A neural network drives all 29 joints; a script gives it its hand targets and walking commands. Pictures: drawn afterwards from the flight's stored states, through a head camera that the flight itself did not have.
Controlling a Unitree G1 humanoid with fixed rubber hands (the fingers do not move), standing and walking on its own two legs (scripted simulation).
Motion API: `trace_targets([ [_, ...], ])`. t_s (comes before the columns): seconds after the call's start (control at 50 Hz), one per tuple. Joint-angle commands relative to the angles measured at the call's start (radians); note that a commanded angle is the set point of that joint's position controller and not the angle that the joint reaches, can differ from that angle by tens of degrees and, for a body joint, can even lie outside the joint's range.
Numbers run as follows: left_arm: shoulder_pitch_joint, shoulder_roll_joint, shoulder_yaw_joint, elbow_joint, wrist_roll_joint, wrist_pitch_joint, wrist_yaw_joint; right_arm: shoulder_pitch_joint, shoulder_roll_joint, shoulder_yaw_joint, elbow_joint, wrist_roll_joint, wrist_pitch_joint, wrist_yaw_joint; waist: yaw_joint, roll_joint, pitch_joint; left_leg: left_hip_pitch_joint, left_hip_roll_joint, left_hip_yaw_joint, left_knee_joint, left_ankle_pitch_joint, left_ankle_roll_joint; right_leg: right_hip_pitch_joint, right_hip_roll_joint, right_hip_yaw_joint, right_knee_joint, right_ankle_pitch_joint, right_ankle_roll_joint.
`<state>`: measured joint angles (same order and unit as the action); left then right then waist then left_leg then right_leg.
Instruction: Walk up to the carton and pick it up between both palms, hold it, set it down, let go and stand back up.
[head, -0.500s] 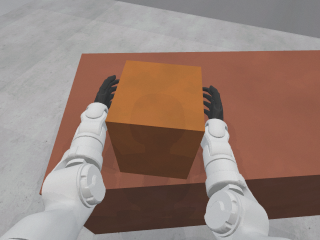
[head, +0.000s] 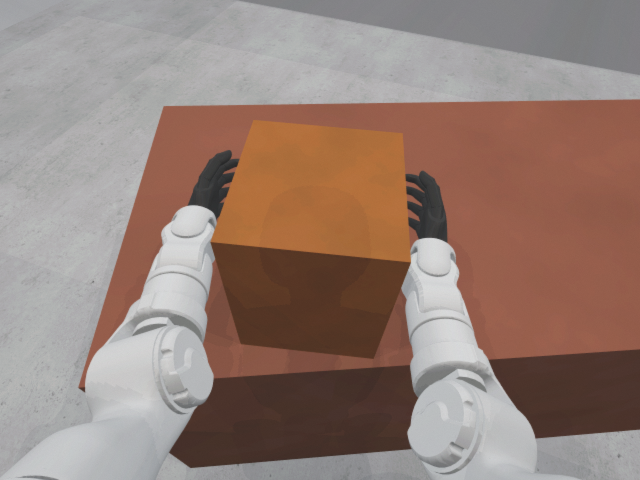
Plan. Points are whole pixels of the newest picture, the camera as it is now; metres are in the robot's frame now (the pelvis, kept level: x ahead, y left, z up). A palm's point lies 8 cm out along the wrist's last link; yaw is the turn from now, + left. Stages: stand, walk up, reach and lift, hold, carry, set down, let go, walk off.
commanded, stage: set down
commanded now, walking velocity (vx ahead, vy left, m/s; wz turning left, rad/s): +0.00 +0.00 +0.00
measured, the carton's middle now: (316, 245) +0.42 +0.02 +0.04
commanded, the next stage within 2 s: none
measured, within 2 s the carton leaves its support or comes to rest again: neither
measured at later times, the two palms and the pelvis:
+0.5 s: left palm (209, 220) +0.44 +0.17 +0.06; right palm (423, 259) +0.39 -0.13 +0.04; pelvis +0.00 +0.00 +0.00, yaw +0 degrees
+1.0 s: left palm (201, 247) +0.42 +0.18 +0.03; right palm (437, 271) +0.38 -0.15 +0.03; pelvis -0.01 +0.01 -0.01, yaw -1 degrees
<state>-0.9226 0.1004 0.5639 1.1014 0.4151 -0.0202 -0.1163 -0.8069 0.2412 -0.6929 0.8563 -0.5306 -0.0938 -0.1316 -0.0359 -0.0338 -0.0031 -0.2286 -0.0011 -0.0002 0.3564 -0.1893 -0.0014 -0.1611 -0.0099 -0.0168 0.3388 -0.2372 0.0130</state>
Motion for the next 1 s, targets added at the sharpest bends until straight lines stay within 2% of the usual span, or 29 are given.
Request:
trace_targets([
  [0.0, -0.489, -0.395, -0.035, -0.019, 0.051, -0.07, -0.112, -0.46, 0.464, 0.254, -0.01, -0.023, -0.054, 0.153, 0.034, -0.009, -0.417, 0.013, -0.016, 0.15, -0.064, 0.314, 0.011, 0.27, 0.003, -0.056, 0.02, 0.597, 0.103],
  [0.06, -0.489, -0.367, -0.043, -0.016, 0.053, -0.065, -0.108, -0.423, 0.403, 0.212, 0.027, -0.034, -0.045, 0.15, -0.002, 0.036, -0.398, 0.048, -0.012, 0.137, -0.056, 0.33, -0.002, 0.204, 0.007, -0.068, 0.01, 0.551, 0.098],
  [0.08, -0.489, -0.336, -0.034, -0.026, 0.048, -0.071, -0.105, -0.423, 0.379, 0.218, 0.023, -0.033, -0.047, 0.147, 0.013, 0.016, -0.434, 0.05, -0.014, 0.145, -0.043, 0.356, 0.001, 0.204, 0.013, -0.061, 0.02, 0.564, 0.095],
  [0.1, -0.501, -0.343, -0.046, -0.039, 0.05, -0.074, -0.101, -0.415, 0.378, 0.198, 0.032, -0.035, -0.045, 0.142, -0.003, 0.02, -0.429, 0.073, -0.014, 0.138, -0.037, 0.375, -0.005, 0.183, 0.014, -0.067, 0.018, 0.562, 0.094],
  [0.18, -0.482, -0.215, 0.004, -0.03, 0.056, -0.083, -0.069, -0.387, 0.288, 0.185, 0.033, -0.026, -0.042, 0.117, 0.014, 0.003, -0.36, 0.038, -0.02, 0.142, -0.047, 0.334, 0.007, 0.206, 0.004, -0.05, 0.013, 0.545, 0.101],
  [0.24, -0.454, -0.011, 0.013, -0.004, 0.013, -0.083, -0.019, -0.332, 0.072, 0.178, 0.059, 0.036, -0.04, 0.063, 0.015, -0.003, -0.353, 0.004, -0.018, 0.138, -0.048, 0.314, 0.013, 0.222, 0.005, -0.029, 0.016, 0.572, 0.093],
  [0.28, -0.437, 0.119, -0.036, -0.014, -0.049, -0.081, 0.029, -0.331, -0.078, 0.219, 0.084, 0.126, -0.047, 0.026, 0.018, 0.006, -0.357, 0.012, -0.011, 0.129, -0.053, 0.31, 0.004, 0.199, 0.016, -0.037, 0.018, 0.561, 0.091],
  [0.3, -0.449, 0.138, -0.107, -0.036, -0.093, -0.082, 0.054, -0.322, -0.11, 0.231, 0.122, 0.169, -0.046, 0.002, -0.008, 0.039, -0.346, 0.008, -0.011, 0.115, -0.044, 0.282, 0.0, 0.16, 0.015, -0.034, 0.012, 0.52, 0.084],
  [0.34, -0.483, 0.204, -0.173, -0.028, -0.185, -0.104, 0.085, -0.374, -0.156, 0.3, 0.101, 0.264, -0.065, -0.026, 0.005, 0.014, -0.442, -0.043, -0.003, 0.106, -0.003, 0.293, 0.003, 0.139, 0.021, -0.013, 0.037, 0.565, 0.079],
  [0.36, -0.504, 0.204, -0.213, -0.002, -0.22, -0.108, 0.098, -0.407, -0.15, 0.326, 0.114, 0.302, -0.073, -0.046, -0.023, 0.023, -0.448, -0.071, -0.006, 0.102, 0.026, 0.269, 0.001, 0.11, 0.023, -0.014, 0.051, 0.583, 0.076],
  [0.4, -0.53, 0.188, -0.28, 0.025, -0.279, -0.132, 0.111, -0.444, -0.141, 0.338, 0.078, 0.322, -0.094, -0.062, -0.027, 0.026, -0.536, -0.101, -0.005, 0.095, 0.042, 0.272, -0.001, 0.083, 0.024, -0.021, 0.074, 0.597, 0.061],
  [0.44, -0.547, 0.279, -0.314, 0.072, -0.323, -0.155, 0.131, -0.44, -0.261, 0.324, 0.097, 0.353, -0.127, -0.085, -0.034, 0.062, -0.689, -0.102, -0.002, 0.1, 0.082, 0.322, -0.02, 0.069, 0.025, -0.004, 0.092, 0.686, 0.056],
  [0.46, -0.546, 0.256, -0.311, 0.086, -0.334, -0.168, 0.134, -0.461, -0.231, 0.346, 0.06, 0.349, -0.143, -0.093, -0.012, 0.042, -0.749, -0.148, -0.005, 0.105, 0.1, 0.341, -0.02, 0.089, 0.024, -0.005, 0.109, 0.725, 0.058],
  [0.48, -0.575, 0.268, -0.326, 0.079, -0.337, -0.188, 0.138, -0.468, -0.245, 0.351, 0.083, 0.359, -0.148, -0.093, -0.024, 0.07, -0.793, -0.141, -0.007, 0.103, 0.107, 0.369, -0.028, 0.086, 0.022, -0.005, 0.123, 0.759, 0.057],
  [0.5, -0.59, 0.278, -0.327, 0.052, -0.357, -0.212, 0.15, -0.495, -0.265, 0.357, 0.044, 0.367, -0.172, -0.093, 0.002, 0.079, -0.922, -0.122, -0.001, 0.106, 0.127, 0.435, -0.04, 0.102, 0.033, -0.012, 0.142, 0.78, 0.053],
  [0.54, -0.638, 0.281, -0.35, 0.063, -0.371, -0.253, 0.159, -0.52, -0.29, 0.363, 0.043, 0.394, -0.206, -0.084, 0.0, 0.116, -1.066, -0.058, 0.006, 0.102, 0.172, 0.532, -0.06, 0.033, 0.037, -0.023, 0.15, 0.78, 0.054],
  [0.56, -0.664, 0.305, -0.354, 0.045, -0.388, -0.27, 0.167, -0.545, -0.328, 0.381, 0.009, 0.42, -0.22, -0.077, 0.017, 0.146, -1.142, 0.004, 0.012, 0.096, 0.207, 0.614, -0.071, -0.035, 0.043, -0.029, 0.157, 0.765, 0.059],
  [0.62, -0.554, 0.27, -0.38, 0.065, -0.376, -0.284, 0.17, -0.429, -0.335, 0.451, 0.083, 0.437, -0.271, -0.074, 0.025, 0.203, -1.193, 0.185, 0.028, 0.074, 0.306, 0.882, -0.091, -0.181, 0.06, -0.033, 0.165, 0.799, 0.054],
  [0.66, -0.563, 0.211, -0.428, 0.038, -0.392, -0.266, 0.176, -0.425, -0.355, 0.454, 0.196, 0.437, -0.296, -0.071, 0.008, 0.278, -1.134, 0.4, 0.077, 0.019, 0.372, 1.139, -0.109, -0.502, 0.083, -0.064, 0.115, 0.569, 0.039],
  [0.68, -0.52, 0.183, -0.441, 0.013, -0.423, -0.251, 0.181, -0.416, -0.344, 0.466, 0.219, 0.44, -0.314, -0.065, 0.034, 0.289, -1.146, 0.459, 0.097, 0.005, 0.389, 1.248, -0.111, -0.603, 0.084, -0.045, 0.023, 0.455, 0.001],
  [0.7, -0.491, 0.176, -0.436, 0.036, -0.42, -0.239, 0.176, -0.39, -0.336, 0.5, 0.258, 0.479, -0.322, -0.061, 0.063, 0.289, -1.116, 0.426, 0.092, 0.03, 0.385, 1.237, -0.123, -0.555, 0.08, -0.024, -0.026, 0.456, -0.036],
  [0.72, -0.47, 0.169, -0.483, 0.002, -0.428, -0.24, 0.177, -0.34, -0.372, 0.483, 0.26, 0.488, -0.327, -0.06, 0.011, 0.3, -1.099, 0.395, 0.089, 0.028, 0.384, 1.227, -0.135, -0.482, 0.09, -0.041, 0.016, 0.518, -0.028],
  [0.74, -0.465, 0.169, -0.474, 0.003, -0.425, -0.235, 0.178, -0.348, -0.377, 0.505, 0.285, 0.491, -0.328, -0.055, 0.019, 0.305, -1.02, 0.421, 0.092, 0.009, 0.378, 1.258, -0.126, -0.523, 0.092, -0.061, 0.041, 0.483, -0.008],
  [0.76, -0.412, 0.169, -0.452, 0.022, -0.4, -0.215, 0.171, -0.322, -0.391, 0.53, 0.288, 0.521, -0.336, -0.056, 0.031, 0.269, -0.993, 0.419, 0.094, 0.015, 0.359, 1.25, -0.12, -0.469, 0.092, -0.057, 0.015, 0.496, -0.014],
  [0.82, -0.354, 0.193, -0.462, -0.03, -0.4, -0.21, 0.146, -0.268, -0.421, 0.551, 0.274, 0.564, -0.339, -0.076, -0.008, 0.229, -0.918, 0.336, 0.053, 0.035, 0.335, 1.081, -0.129, -0.281, 0.08, -0.061, 0.078, 0.653, 0.01],
  [0.88, -0.281, 0.22, -0.451, -0.08, -0.417, -0.216, 0.124, -0.224, -0.416, 0.579, 0.22, 0.58, -0.362, -0.095, -0.01, 0.213, -0.892, 0.341, 0.037, 0.042, 0.317, 1.036, -0.12, -0.268, 0.074, -0.065, 0.101, 0.72, 0.041],
  [0.94, -0.279, 0.243, -0.418, -0.211, -0.425, -0.23, 0.116, -0.211, -0.391, 0.624, 0.104, 0.608, -0.372, -0.1, 0.015, 0.198, -0.917, 0.348, 0.028, 0.037, 0.308, 1.004, -0.1, -0.294, 0.059, -0.054, 0.1, 0.728, 0.058],
  [0.96, -0.3, 0.273, -0.376, -0.175, -0.418, -0.234, 0.11, -0.254, -0.406, 0.632, 0.074, 0.638, -0.36, -0.101, 0.05, 0.148, -0.947, 0.302, 0.014, 0.068, 0.275, 0.914, -0.099, -0.2, 0.064, -0.051, 0.081, 0.715, 0.057],
  [0.98, -0.274, 0.297, -0.38, -0.197, -0.42, -0.243, 0.094, -0.202, -0.395, 0.66, 0.054, 0.653, -0.341, -0.105, 0.033, 0.108, -0.942, 0.223, -0.005, 0.084, 0.251, 0.81, -0.087, -0.058, 0.054, -0.035, 0.106, 0.821, 0.059],
])
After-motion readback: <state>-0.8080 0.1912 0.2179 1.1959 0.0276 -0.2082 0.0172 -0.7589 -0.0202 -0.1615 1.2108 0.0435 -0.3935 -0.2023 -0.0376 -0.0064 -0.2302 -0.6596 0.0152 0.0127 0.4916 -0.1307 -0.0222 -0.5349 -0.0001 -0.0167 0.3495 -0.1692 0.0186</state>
